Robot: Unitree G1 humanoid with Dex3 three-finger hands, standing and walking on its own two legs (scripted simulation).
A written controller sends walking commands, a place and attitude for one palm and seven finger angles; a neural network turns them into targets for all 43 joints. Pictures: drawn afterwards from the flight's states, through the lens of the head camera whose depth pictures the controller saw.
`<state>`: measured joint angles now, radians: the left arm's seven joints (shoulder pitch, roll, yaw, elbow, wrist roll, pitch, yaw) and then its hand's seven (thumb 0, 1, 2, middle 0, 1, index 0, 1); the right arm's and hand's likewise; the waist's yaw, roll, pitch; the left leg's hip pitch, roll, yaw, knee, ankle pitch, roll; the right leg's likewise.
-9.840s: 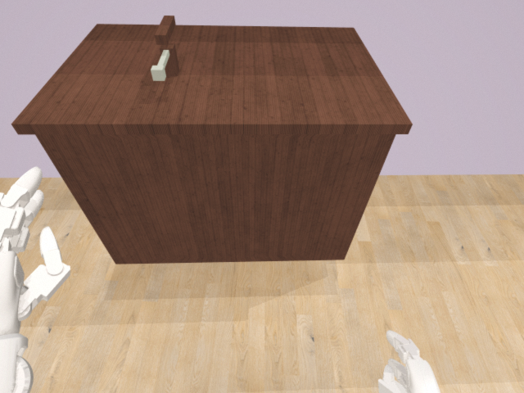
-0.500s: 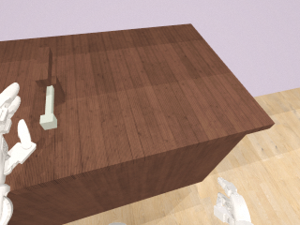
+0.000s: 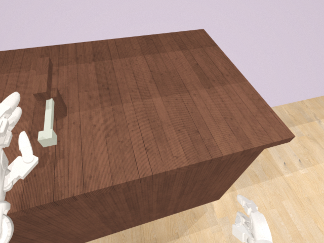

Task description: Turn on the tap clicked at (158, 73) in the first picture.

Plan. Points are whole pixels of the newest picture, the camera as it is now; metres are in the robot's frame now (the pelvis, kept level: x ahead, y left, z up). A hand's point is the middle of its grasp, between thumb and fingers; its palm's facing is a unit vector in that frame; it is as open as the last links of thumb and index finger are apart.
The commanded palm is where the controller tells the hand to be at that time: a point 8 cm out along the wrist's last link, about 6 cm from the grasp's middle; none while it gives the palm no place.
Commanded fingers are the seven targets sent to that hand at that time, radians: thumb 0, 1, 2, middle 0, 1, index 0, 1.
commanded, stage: come to a stop and stand still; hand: left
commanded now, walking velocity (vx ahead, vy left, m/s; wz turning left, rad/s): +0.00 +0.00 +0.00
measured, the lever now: (47, 138) +0.30 +0.29 +0.10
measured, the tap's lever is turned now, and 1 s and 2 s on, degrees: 0 0 0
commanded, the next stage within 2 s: look again from close up in 0.60 s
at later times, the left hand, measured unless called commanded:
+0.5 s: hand (17, 170) +0.20 +0.26 +0.16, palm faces +0.44 -0.83 -0.35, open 7.4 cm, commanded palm +0.13 +0.28 +0.17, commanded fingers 0.00 0.90 0.90 -0.20 -0.30 -0.20 -0.30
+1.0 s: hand (31, 162) +0.22 +0.25 +0.15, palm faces +0.38 -0.84 -0.38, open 7.4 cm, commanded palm +0.15 +0.28 +0.17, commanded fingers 0.00 0.90 0.90 -0.20 -0.30 -0.20 -0.30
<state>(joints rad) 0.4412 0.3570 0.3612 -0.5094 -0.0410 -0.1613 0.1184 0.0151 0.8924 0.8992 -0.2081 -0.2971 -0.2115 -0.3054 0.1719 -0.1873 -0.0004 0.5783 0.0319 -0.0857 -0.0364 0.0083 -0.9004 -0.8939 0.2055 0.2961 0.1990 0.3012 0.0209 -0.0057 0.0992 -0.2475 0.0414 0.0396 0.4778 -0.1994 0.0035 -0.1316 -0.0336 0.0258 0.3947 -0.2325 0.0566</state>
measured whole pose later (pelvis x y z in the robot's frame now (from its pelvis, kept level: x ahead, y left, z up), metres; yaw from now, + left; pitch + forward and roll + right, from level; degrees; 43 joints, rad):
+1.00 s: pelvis -0.01 +0.01 +0.00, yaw +0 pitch -2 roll -2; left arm 0.42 0.35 0.37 -0.50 -0.03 -0.19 0.11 0.01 0.89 0.90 -0.21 -0.30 -0.21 -0.31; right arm 0.16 -0.19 0.00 0.58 0.03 -0.13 -0.02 0.01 -0.90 -0.89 0.21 0.30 0.20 0.30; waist 0.03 -0.02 0.12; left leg -0.26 0.04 0.05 0.50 -0.20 0.01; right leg -0.15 -0.03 0.03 0.40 -0.22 0.06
